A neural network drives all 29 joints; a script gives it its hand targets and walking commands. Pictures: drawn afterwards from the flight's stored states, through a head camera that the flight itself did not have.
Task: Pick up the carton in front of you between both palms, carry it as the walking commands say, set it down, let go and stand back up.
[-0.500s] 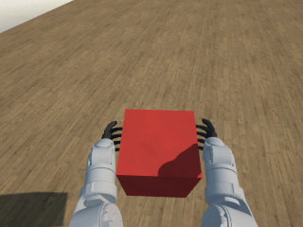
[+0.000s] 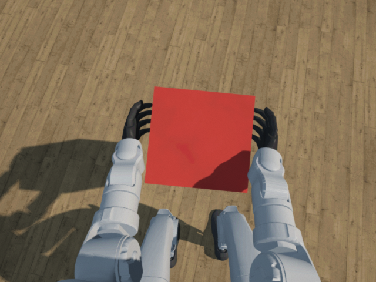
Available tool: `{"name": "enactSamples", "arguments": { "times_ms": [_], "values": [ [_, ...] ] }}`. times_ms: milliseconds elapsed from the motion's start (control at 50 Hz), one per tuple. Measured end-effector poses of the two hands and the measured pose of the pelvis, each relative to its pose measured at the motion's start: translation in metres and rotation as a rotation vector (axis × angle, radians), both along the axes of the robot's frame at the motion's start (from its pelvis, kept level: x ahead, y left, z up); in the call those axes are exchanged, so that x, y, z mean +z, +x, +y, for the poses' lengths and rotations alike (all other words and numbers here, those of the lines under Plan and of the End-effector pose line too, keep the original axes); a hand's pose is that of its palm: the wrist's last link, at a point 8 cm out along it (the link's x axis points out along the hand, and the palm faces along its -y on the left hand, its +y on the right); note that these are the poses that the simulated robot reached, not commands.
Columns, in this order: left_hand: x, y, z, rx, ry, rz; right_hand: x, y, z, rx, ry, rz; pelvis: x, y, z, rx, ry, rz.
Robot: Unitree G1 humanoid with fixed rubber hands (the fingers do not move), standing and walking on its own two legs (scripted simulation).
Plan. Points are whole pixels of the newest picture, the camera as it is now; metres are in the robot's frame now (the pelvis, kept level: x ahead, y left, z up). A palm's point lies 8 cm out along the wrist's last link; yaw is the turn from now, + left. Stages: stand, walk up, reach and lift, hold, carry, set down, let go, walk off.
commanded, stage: set down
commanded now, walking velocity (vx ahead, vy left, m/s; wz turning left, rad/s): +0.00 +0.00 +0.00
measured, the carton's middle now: (197, 141) +0.41 +0.00 -0.17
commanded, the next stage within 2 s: none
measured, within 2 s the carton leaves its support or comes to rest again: rests again in 1.84 s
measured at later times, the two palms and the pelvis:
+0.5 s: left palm (149, 135) +0.45 +0.13 -0.22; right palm (250, 148) +0.40 -0.15 -0.21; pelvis -0.03 +0.01 -0.13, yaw -1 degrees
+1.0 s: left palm (157, 135) +0.49 +0.13 -0.38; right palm (237, 153) +0.42 -0.15 -0.37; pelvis -0.05 +0.00 -0.24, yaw -2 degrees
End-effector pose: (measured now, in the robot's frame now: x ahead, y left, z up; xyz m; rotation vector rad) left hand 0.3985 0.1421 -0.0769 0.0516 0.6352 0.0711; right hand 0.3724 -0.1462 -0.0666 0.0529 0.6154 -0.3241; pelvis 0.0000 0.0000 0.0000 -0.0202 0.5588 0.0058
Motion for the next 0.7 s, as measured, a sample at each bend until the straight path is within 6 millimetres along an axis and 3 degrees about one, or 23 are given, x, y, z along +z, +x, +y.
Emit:
{"name": "enactSamples", "arguments": {
  "times_ms": [240, 700],
  "values": [
    [-0.060, 0.024, -0.010, -0.037, -0.003, 0.036, -0.058, 0.014, -0.009, -0.041, 0.005, 0.031, -0.062, -0.008, 0.012, -0.014, -0.004, 0.127],
    [-0.209, 0.064, -0.013, -0.115, 0.039, 0.060, -0.211, 0.036, -0.009, -0.093, 0.004, 0.058, -0.178, -0.036, 0.004, -0.010, -0.013, 0.235]
  ]
}}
